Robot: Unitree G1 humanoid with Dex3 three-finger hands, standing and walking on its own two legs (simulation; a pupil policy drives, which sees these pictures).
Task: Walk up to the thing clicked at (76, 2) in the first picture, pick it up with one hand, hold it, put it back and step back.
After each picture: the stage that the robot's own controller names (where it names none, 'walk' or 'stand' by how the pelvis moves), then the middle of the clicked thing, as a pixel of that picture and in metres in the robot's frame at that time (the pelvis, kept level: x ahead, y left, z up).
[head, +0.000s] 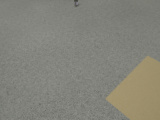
stand; (76, 2) +2.37 +0.06 -0.72
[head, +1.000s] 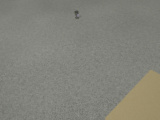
walk; (76, 14) +2.24 +0.22 -0.72
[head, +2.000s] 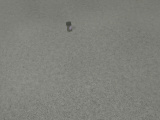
walk; (69, 26) +1.62 +0.24 -0.72
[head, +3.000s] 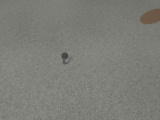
walk; (65, 58) +1.07 +0.23 -0.70
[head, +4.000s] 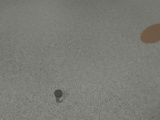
walk; (58, 96) +0.66 +0.19 -0.70
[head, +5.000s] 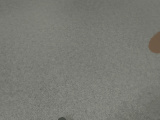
walk; out of the picture +0.41 +0.16 -0.70
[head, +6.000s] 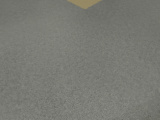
stand; out of the picture +0.35 +0.16 -0.72
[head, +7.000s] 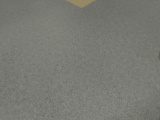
stand; out of the picture +0.35 +0.17 -0.73
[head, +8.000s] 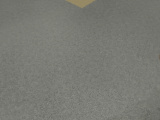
stand; out of the picture +0.34 +0.17 -0.73
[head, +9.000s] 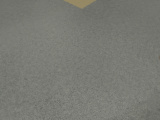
stand; out of the picture +0.33 +0.17 -0.73
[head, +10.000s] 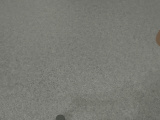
go down; out of the picture +0.36 +0.17 -0.69
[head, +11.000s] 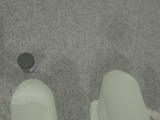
go down; (27, 63) +0.43 +0.20 -0.29
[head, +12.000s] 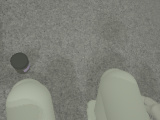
close in; (21, 64) +0.42 +0.21 -0.28
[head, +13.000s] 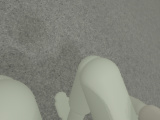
close; out of the picture +0.41 +0.24 -0.22
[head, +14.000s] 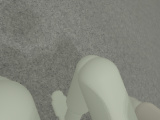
close; out of the picture +0.40 +0.25 -0.22
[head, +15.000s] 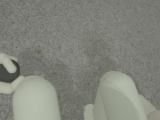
lift; (8, 75) +0.33 +0.25 -0.11
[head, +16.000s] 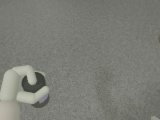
hold; (36, 90) +0.32 +0.17 +0.03
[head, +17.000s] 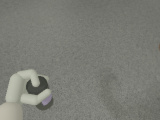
hold; (40, 93) +0.31 +0.17 +0.00
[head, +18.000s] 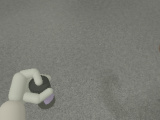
hold; (43, 92) +0.32 +0.16 +0.00
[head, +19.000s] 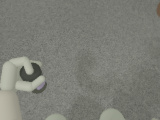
crouch; (34, 79) +0.37 +0.17 -0.06
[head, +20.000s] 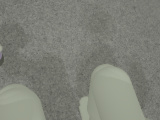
lower; out of the picture +0.45 +0.24 -0.15
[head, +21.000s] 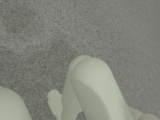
lower; out of the picture +0.42 +0.26 -0.23
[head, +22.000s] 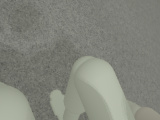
lower; out of the picture +0.42 +0.26 -0.23
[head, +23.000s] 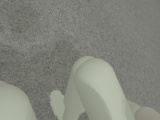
lower; out of the picture +0.41 +0.26 -0.23
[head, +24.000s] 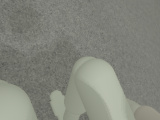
lower; out of the picture +0.41 +0.27 -0.23
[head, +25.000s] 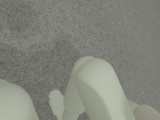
open; out of the picture +0.40 +0.25 -0.23
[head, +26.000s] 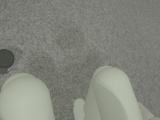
stand; (3, 62) +0.40 +0.22 -0.25
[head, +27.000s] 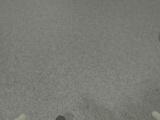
stand; out of the picture +0.36 +0.15 -0.62
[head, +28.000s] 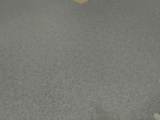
stand; out of the picture +0.36 +0.16 -0.67
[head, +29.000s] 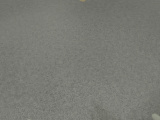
stand; out of the picture +0.35 +0.15 -0.67
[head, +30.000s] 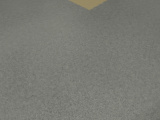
walk; out of the picture +0.38 +0.14 -0.72
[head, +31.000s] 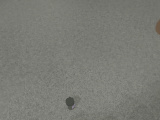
walk; (70, 103) +0.49 +0.14 -0.70
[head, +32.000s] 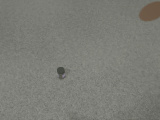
walk; (61, 73) +0.76 +0.16 -0.70
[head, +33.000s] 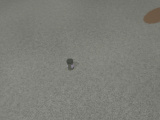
stand; (70, 64) +1.02 +0.18 -0.70
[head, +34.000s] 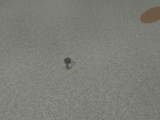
stand; (67, 63) +1.01 +0.17 -0.72
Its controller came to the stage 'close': yes
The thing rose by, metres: 0.71
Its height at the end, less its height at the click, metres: +0.00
